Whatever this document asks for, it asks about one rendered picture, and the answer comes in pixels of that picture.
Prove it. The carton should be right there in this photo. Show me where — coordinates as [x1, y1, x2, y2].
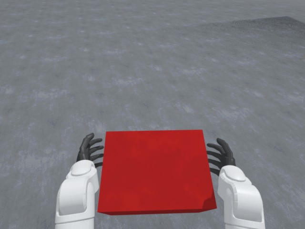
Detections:
[97, 130, 217, 215]

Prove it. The left robot hand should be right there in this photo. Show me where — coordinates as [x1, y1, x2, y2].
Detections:
[76, 133, 104, 168]

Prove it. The right robot hand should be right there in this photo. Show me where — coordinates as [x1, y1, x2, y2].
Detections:
[206, 138, 236, 176]

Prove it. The robot left forearm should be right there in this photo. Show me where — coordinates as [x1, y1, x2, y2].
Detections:
[55, 160, 99, 229]

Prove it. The robot right forearm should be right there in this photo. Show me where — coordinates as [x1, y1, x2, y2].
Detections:
[217, 165, 265, 229]

